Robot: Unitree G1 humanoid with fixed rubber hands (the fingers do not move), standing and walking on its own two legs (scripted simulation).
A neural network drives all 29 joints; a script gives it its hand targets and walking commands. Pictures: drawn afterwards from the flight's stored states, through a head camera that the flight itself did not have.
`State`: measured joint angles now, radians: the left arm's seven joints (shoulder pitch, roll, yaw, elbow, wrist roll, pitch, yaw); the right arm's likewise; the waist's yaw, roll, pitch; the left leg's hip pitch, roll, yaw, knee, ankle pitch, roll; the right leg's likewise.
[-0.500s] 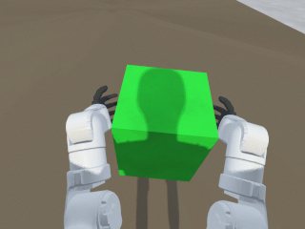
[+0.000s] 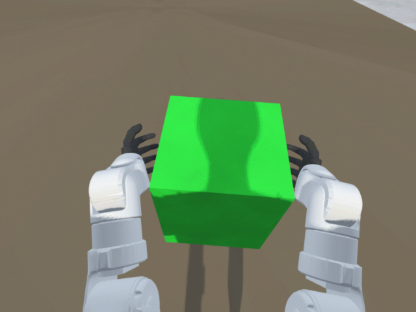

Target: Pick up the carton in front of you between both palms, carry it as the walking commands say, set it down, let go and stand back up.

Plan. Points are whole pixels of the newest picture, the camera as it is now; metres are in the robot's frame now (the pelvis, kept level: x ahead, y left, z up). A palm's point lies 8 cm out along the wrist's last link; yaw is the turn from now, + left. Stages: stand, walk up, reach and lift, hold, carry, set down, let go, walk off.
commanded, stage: carry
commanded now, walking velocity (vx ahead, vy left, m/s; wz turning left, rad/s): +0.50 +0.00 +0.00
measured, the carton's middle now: (218, 178) +0.38 +0.00 +0.08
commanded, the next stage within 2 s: none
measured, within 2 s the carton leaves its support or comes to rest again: neither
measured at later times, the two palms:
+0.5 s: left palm (156, 112) +0.59 +0.15 +0.10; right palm (272, 115) +0.59 -0.15 +0.10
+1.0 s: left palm (176, 70) +0.85 +0.13 +0.09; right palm (264, 75) +0.84 -0.17 +0.09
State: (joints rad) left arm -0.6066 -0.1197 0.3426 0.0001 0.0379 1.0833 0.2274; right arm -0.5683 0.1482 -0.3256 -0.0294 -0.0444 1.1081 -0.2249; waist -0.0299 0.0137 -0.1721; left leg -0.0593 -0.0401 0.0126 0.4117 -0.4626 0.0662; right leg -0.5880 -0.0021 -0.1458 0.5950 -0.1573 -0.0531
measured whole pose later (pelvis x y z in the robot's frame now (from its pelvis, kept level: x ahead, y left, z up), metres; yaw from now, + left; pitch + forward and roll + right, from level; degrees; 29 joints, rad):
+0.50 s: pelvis +0.30 +0.00 +0.00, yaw -1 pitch +5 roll +1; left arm -0.24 -0.15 0.17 -0.20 0.04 1.00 0.16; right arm -0.23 0.15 -0.18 -0.19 -0.05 1.00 -0.15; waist 0.02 -0.03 -0.15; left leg -0.50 0.02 0.19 0.47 -0.10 0.03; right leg 0.00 -0.01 -0.09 0.38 -0.46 -0.02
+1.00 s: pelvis +0.63 -0.02 -0.01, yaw -2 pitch +3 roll -2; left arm 0.07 -0.13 0.04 -0.54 0.00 1.17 0.17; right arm 0.08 0.13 -0.04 -0.53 0.01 1.17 -0.16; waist -0.01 0.03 -0.18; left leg 0.13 0.07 0.17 0.38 -0.53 -0.02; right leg -0.49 -0.04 -0.26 0.52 -0.09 -0.04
